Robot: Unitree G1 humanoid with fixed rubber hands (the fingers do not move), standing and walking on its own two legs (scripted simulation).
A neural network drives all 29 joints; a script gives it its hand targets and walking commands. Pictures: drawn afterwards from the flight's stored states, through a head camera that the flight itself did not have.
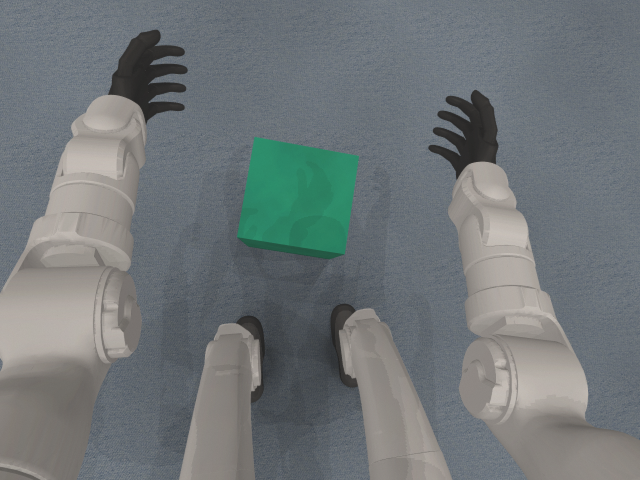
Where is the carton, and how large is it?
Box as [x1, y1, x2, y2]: [237, 137, 358, 258]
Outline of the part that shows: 254,137 237,237 248,246 324,258 331,258 343,254 345,249 358,156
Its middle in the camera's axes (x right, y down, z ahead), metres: -0.06 -0.08 +0.87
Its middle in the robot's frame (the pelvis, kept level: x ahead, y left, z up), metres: +0.48 -0.03 -0.52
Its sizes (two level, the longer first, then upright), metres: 0.210 0.200 0.250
